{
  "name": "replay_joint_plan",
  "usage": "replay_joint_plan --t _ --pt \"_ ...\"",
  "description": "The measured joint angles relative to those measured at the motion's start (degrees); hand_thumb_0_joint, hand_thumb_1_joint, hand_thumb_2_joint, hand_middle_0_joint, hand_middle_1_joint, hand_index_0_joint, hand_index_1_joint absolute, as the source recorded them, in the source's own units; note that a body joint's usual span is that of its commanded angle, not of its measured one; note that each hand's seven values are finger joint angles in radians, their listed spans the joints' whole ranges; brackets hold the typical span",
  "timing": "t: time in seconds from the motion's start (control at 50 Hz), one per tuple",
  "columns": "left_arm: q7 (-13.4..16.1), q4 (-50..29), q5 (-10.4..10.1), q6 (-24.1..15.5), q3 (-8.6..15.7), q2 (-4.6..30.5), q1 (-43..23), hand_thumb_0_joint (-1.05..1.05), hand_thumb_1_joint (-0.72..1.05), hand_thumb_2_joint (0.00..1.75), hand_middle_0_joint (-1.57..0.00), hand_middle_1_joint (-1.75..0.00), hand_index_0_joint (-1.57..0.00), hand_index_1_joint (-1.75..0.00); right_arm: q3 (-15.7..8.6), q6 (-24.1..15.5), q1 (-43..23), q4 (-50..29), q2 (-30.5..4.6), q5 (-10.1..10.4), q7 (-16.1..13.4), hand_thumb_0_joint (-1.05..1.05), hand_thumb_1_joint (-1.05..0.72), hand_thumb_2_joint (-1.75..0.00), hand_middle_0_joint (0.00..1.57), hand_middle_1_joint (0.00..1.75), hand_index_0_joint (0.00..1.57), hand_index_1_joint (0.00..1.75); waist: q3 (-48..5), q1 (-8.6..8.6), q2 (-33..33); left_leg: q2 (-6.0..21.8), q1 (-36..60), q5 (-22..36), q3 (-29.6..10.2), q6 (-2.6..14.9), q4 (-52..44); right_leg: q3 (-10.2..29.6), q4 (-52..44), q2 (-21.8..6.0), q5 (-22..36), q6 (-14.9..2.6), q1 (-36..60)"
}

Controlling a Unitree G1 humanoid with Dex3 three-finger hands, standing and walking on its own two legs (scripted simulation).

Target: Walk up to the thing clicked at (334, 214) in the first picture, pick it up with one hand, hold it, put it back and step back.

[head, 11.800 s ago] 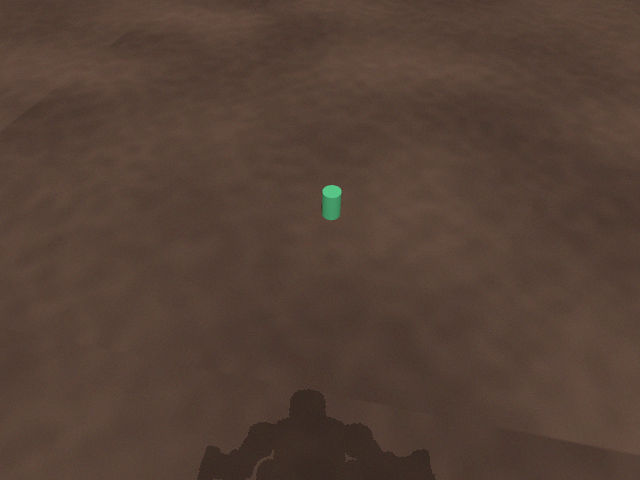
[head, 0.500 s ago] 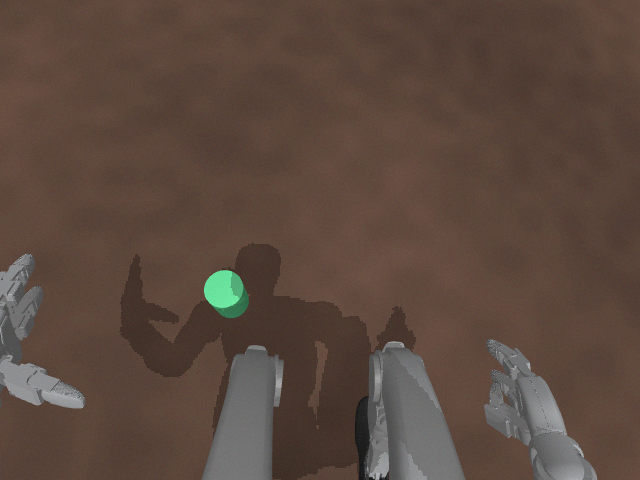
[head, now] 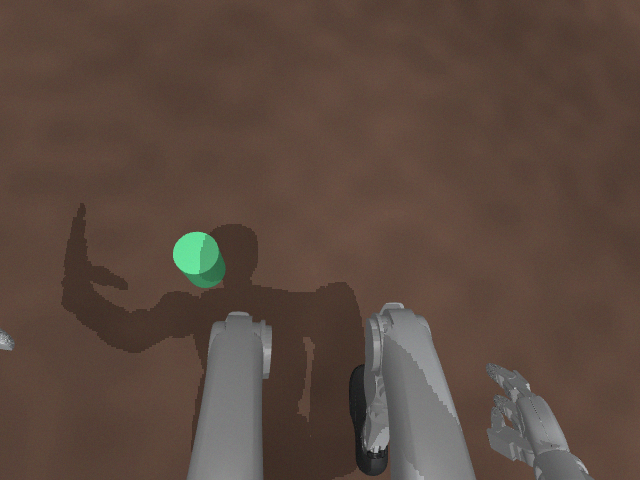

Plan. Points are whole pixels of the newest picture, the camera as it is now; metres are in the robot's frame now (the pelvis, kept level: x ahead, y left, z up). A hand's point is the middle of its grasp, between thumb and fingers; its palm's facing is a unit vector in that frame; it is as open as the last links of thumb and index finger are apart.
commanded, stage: go down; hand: left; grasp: from the side
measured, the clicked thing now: (201, 261) +0.44 +0.21 -0.38
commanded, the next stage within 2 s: approach in 1.18 s
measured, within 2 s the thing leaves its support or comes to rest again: neither
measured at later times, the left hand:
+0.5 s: hand out of the picture +0.36 +0.39 -0.07, palm faces +0.16 -0.98 -0.09, open 17.3 cm
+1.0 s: hand out of the picture +0.36 +0.40 -0.08, palm faces +0.16 -0.98 -0.08, open 17.3 cm
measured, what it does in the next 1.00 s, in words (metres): lowers itself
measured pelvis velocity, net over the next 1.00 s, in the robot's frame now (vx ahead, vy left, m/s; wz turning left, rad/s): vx -0.02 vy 0.01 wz -0.01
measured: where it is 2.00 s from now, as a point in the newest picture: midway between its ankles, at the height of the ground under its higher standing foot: (300, 451)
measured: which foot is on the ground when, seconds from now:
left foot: down 0.00-1.00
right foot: down 0.00-1.00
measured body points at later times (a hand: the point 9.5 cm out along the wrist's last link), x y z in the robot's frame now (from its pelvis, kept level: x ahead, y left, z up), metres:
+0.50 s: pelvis -0.01 +0.01 -0.05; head +0.19 +0.07 +0.35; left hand +0.34 +0.44 -0.06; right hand +0.15 -0.27 -0.15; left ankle +0.06 +0.13 -0.41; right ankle +0.11 -0.14 -0.41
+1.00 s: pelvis -0.02 +0.01 -0.08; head +0.18 +0.08 +0.32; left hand +0.35 +0.46 -0.07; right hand +0.14 -0.27 -0.17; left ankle +0.06 +0.13 -0.41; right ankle +0.11 -0.14 -0.41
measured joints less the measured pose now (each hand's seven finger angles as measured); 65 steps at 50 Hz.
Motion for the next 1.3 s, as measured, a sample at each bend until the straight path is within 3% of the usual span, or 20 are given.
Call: replay_joint_plan --t 0.22,0.62,0.92,1.3 --pt "-2.18 2.25 -1.11 -1.27 2.14 2.18 -2.76 -0.02 -0.57 0.06 -0.06 -0.09 -0.06 -0.09 0.80 0.12 -0.03 0.72 -0.47 -0.38 0.41 0.01 -0.90 -0.89 0.20 0.30 0.21 0.29 1.04 0.01 -0.15 -0.77 -4.30 -0.03 0.27 0.46 4.68 0.49 4.29 -0.24 -0.12 0.12 -3.93" --pt "-4.44 5.57 -0.82 -1.97 4.30 5.31 -7.83 -0.01 -0.50 0.08 -0.05 -0.09 -0.05 -0.09 2.00 0.91 -0.59 1.15 -0.91 -1.09 0.92 0.01 -0.90 -0.90 0.20 0.30 0.21 0.29 2.31 -1.00 -0.02 -1.64 -9.68 0.34 0.27 0.89 11.11 0.84 10.01 -0.31 0.18 0.45 -8.68" --pt "-5.23 6.82 -0.12 -2.61 4.52 6.61 -9.80 -0.01 -0.51 0.09 -0.05 -0.10 -0.05 -0.09 2.37 1.18 -0.14 1.17 -1.18 -1.30 1.17 0.01 -0.90 -0.90 0.20 0.30 0.21 0.30 2.72 -1.43 -0.38 -1.98 -11.41 0.85 0.36 1.21 13.30 0.87 11.85 -0.39 0.39 -0.57 -9.97" --pt "-7.47 7.19 -1.73 -4.43 6.56 6.65 -10.01 -0.01 -0.53 0.09 -0.05 -0.10 -0.05 -0.10 2.68 1.36 -1.15 1.43 -1.76 -1.95 1.49 0.01 -0.90 -0.90 0.20 0.30 0.21 0.30 4.07 -1.29 -0.65 -2.26 -13.21 0.21 0.21 1.23 15.88 0.93 14.22 -0.47 -0.13 0.15 -11.60"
